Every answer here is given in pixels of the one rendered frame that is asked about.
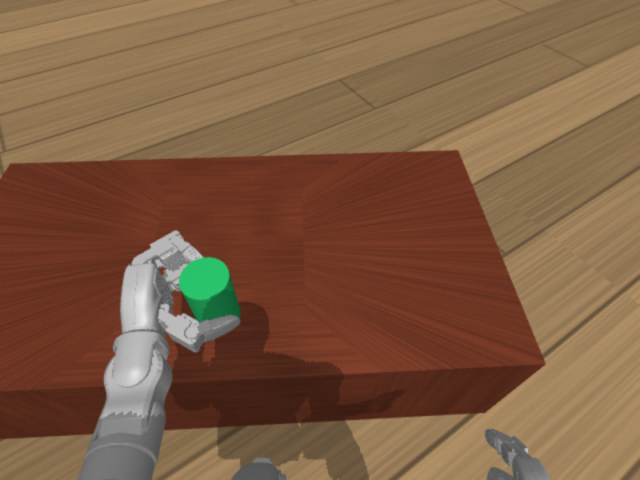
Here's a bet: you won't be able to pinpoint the left robot hand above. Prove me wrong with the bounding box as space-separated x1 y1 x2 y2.
120 230 240 353

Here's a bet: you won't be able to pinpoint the right robot hand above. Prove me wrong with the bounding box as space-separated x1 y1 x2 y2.
485 429 551 480

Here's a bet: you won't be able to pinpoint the left robot arm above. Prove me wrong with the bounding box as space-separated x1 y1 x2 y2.
77 330 172 480

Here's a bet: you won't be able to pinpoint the can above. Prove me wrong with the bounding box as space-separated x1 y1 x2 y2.
179 257 241 334

